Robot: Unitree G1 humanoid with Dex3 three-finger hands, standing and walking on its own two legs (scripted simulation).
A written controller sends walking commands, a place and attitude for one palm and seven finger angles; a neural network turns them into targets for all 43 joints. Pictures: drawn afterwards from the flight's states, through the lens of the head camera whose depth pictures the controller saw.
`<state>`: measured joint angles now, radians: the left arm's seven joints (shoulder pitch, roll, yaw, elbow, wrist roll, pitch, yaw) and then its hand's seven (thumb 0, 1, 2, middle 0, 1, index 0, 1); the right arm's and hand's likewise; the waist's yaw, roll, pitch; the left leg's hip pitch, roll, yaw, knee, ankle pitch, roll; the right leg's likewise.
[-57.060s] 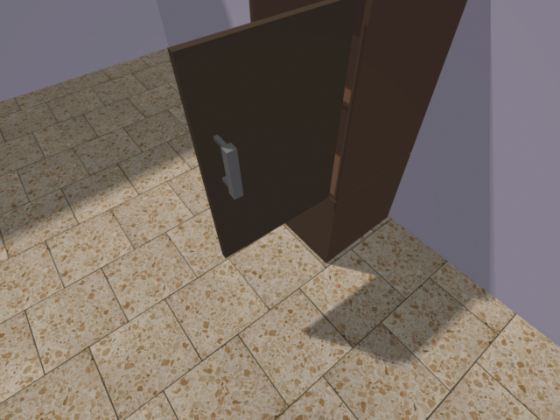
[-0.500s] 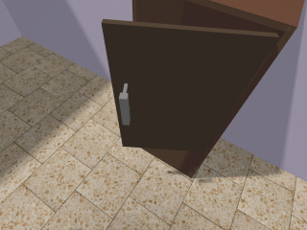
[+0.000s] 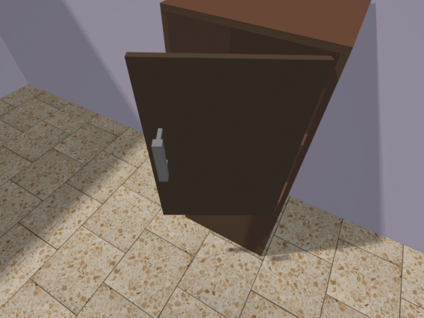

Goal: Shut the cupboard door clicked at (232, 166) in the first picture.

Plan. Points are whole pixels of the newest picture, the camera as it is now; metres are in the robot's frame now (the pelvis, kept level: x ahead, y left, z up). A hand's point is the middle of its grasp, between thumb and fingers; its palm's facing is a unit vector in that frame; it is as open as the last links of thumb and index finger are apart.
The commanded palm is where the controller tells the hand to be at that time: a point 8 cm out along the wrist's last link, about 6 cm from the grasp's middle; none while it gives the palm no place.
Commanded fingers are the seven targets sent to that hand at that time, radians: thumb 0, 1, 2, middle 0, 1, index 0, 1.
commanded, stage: come to a stop and stand still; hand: left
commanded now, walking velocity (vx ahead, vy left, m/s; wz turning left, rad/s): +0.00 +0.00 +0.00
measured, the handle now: (161, 155) +0.48 +0.15 +0.00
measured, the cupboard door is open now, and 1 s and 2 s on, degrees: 29 29 29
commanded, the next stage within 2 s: look again from close up in 0.26 s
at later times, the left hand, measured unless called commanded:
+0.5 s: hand out of the picture -0.01 +0.15 -0.18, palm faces +0.00 -0.98 -0.18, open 7.4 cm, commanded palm none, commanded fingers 0.00 0.90 0.90 -0.20 -0.30 -0.20 -0.30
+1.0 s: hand out of the picture +0.03 +0.19 -0.18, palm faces -0.01 -0.97 -0.23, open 7.4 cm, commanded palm +0.11 +0.24 -0.08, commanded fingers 0.00 0.90 0.90 -0.22 -0.32 -0.22 -0.32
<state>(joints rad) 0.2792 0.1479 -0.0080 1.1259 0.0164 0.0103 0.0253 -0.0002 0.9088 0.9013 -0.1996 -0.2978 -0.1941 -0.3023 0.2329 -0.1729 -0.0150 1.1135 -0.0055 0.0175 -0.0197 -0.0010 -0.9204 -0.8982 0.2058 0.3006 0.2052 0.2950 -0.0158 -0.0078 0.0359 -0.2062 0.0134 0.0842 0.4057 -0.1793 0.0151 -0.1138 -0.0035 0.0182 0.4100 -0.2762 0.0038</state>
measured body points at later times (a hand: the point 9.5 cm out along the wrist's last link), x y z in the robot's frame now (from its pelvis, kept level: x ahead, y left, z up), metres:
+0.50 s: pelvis +0.00 -0.01 -0.01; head +0.02 -0.01 +0.44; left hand +0.00 +0.20 -0.17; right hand -0.01 -0.21 -0.17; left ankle +0.03 +0.11 -0.74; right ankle -0.03 -0.12 -0.74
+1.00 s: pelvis +0.02 +0.00 -0.01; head +0.03 +0.00 +0.44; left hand +0.03 +0.24 -0.16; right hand +0.06 -0.23 -0.16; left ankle +0.03 +0.11 -0.74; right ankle -0.03 -0.12 -0.74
